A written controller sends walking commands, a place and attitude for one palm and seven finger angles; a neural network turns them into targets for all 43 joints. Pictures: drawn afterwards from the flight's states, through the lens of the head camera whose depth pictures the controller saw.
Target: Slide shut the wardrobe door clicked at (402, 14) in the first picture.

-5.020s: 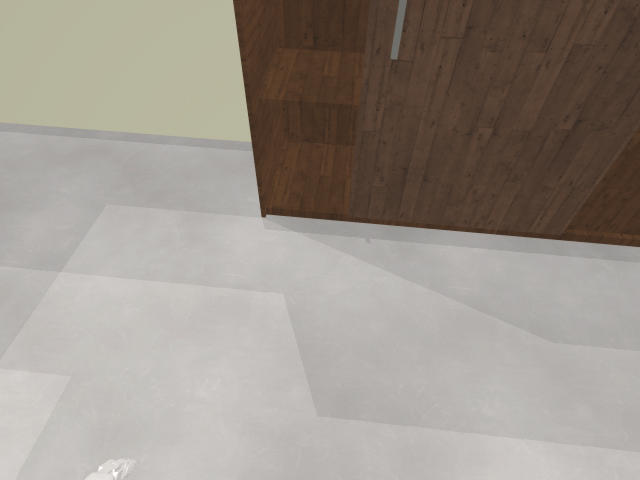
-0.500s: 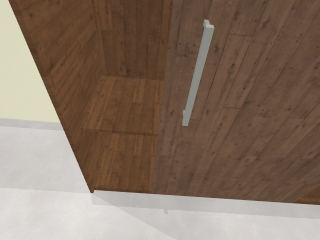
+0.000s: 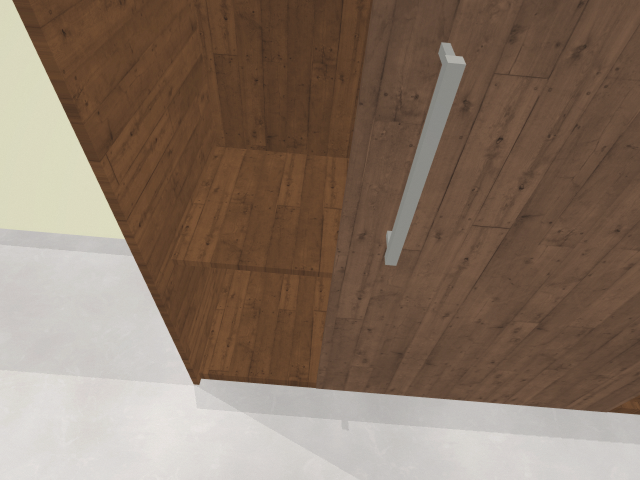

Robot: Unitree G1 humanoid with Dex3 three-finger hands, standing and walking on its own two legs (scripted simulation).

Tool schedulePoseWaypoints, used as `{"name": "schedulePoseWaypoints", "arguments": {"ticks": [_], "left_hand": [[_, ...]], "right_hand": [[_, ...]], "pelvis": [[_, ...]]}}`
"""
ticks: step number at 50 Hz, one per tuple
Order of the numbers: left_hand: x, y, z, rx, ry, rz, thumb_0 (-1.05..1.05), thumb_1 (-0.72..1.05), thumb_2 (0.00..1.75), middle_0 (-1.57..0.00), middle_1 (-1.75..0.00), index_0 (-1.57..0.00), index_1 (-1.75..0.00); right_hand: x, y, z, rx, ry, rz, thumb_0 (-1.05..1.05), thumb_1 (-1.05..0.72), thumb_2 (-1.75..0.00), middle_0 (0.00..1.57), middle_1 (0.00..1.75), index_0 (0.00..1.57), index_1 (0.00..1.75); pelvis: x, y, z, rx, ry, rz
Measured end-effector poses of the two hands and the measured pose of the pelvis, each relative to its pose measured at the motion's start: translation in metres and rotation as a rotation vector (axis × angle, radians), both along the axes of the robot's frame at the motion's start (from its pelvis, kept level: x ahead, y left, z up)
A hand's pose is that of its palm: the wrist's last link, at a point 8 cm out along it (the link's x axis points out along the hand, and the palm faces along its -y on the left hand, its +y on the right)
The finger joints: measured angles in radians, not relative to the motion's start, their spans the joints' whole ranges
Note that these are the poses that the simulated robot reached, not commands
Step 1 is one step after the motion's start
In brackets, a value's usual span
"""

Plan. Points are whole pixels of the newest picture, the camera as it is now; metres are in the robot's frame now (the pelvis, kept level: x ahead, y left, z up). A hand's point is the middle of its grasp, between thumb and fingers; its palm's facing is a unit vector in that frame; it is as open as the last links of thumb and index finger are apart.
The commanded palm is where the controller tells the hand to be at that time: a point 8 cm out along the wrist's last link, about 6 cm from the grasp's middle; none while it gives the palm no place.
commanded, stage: come to a stop and stand still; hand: right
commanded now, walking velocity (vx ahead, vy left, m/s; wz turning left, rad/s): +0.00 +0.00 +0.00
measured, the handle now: (413, 174) +0.47 -0.08 +0.15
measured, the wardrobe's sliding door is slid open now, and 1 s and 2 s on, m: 0.37 0.37 0.37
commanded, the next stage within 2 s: look again from close up in 0.32 s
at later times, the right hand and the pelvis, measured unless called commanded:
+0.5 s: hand out of the picture +0.02 -0.16 -0.17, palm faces +0.02 +0.98 -0.21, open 7.3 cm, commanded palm none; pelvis +0.01 +0.02 +0.00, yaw -1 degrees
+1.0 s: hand out of the picture -0.01 -0.15 -0.17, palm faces +0.03 +0.98 -0.19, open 7.4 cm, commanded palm none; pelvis +0.00 +0.02 +0.00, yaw -1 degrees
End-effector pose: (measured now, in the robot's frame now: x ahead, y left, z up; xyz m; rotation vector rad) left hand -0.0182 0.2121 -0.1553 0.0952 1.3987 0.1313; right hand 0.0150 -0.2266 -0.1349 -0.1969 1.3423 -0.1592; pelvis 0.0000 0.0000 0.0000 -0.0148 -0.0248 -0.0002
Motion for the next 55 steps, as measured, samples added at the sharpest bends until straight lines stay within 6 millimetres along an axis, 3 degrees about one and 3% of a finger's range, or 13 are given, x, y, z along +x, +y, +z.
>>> {"name": "schedulePoseWaypoints", "arguments": {"ticks": [9, 19, 34, 55], "left_hand": [[0.015, 0.010, 0.002, 0.009, -0.015, -0.010, 0.00, 0.91, 0.90, -0.20, -0.30, -0.20, -0.30], [0.022, 0.020, 0.005, 0.025, -0.018, -0.019, 0.00, 0.91, 0.90, -0.20, -0.30, -0.20, -0.30], [0.007, 0.018, 0.007, 0.021, 0.020, -0.017, 0.00, 0.91, 0.90, -0.20, -0.30, -0.20, -0.30], [-0.014, 0.008, 0.007, 0.003, 0.043, 0.000, 0.00, 0.91, 0.90, -0.20, -0.30, -0.20, -0.30]], "right_hand": [[0.017, 0.006, 0.001, -0.004, -0.031, -0.001, 0.01, -0.93, -0.90, 0.20, 0.30, 0.20, 0.30], [0.009, 0.013, -0.001, 0.007, -0.008, -0.013, 0.01, -0.93, -0.90, 0.20, 0.30, 0.20, 0.30], [-0.016, 0.023, -0.004, 0.034, 0.047, -0.034, 0.01, -0.92, -0.90, 0.20, 0.30, 0.20, 0.30], [-0.030, 0.029, -0.007, 0.049, 0.053, -0.046, 0.01, -0.92, -0.90, 0.20, 0.30, 0.19, 0.30]], "pelvis": [[0.007, 0.008, 0.001, 0.003, 0.003, -0.007], [0.009, 0.014, 0.002, 0.006, 0.001, -0.010], [0.007, 0.016, 0.003, 0.009, 0.000, -0.012], [0.001, 0.016, 0.003, 0.010, -0.006, -0.013]]}}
